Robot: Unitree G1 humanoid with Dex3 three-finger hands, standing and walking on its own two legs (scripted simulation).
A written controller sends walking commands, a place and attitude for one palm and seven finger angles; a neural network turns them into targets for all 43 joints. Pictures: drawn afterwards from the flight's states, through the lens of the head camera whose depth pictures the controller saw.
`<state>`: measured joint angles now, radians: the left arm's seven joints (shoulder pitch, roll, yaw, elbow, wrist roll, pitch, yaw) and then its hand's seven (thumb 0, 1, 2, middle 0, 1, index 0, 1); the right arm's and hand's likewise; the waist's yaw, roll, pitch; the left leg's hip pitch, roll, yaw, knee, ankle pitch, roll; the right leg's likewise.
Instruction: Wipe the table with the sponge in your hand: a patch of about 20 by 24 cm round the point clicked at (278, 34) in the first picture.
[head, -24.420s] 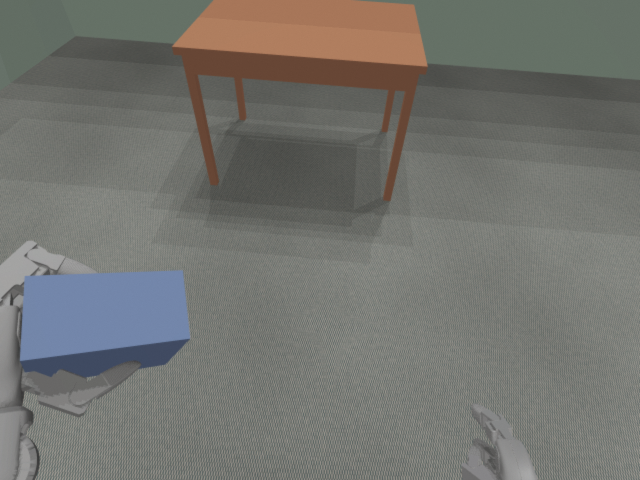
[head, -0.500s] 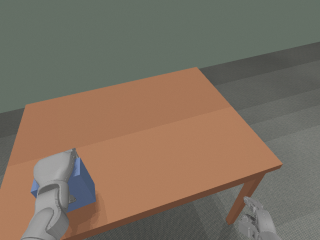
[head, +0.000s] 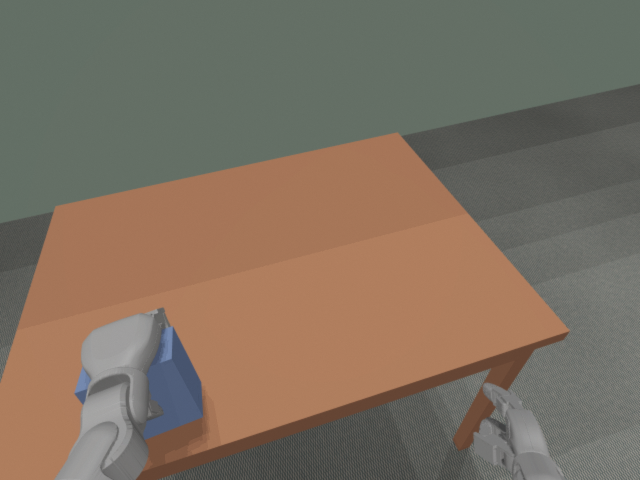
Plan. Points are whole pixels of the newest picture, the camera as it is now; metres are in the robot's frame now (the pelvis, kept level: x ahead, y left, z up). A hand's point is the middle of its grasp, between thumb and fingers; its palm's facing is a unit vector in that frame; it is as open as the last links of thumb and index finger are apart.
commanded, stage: move the sponge above the wiping area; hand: left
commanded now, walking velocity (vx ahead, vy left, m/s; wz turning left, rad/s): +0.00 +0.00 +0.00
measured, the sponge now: (151, 396) +0.21 +0.28 -0.04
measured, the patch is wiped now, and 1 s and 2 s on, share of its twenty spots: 0.00 0.00 0.00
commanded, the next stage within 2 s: none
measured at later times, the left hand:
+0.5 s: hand (153, 374) +0.23 +0.27 +0.00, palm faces -0.17 -0.16 -0.97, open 10.7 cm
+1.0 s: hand (157, 374) +0.23 +0.26 +0.00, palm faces -0.13 -0.13 -0.98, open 10.7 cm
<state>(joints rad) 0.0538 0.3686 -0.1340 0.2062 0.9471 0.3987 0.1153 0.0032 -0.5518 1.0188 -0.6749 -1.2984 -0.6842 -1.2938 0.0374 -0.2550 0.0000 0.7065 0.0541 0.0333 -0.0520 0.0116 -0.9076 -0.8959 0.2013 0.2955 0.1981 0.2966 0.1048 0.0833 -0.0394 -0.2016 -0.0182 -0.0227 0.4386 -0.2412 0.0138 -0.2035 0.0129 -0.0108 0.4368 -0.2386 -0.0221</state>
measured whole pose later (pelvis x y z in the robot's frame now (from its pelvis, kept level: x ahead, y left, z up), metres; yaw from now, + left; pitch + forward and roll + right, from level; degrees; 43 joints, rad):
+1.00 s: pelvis +0.00 +0.00 +0.00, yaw -1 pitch +0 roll +0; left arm 0.09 0.37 -0.14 0.17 0.99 0.25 0.12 0.00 -0.55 1.02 -0.68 -1.29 -0.69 -1.29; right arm 0.05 -0.24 0.00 0.70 0.03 0.02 -0.06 0.01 -0.91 -0.90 0.20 0.30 0.20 0.30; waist 0.11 0.07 -0.03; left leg -0.21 -0.02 -0.02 0.46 -0.25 0.02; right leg -0.21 0.02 0.00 0.44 -0.23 -0.02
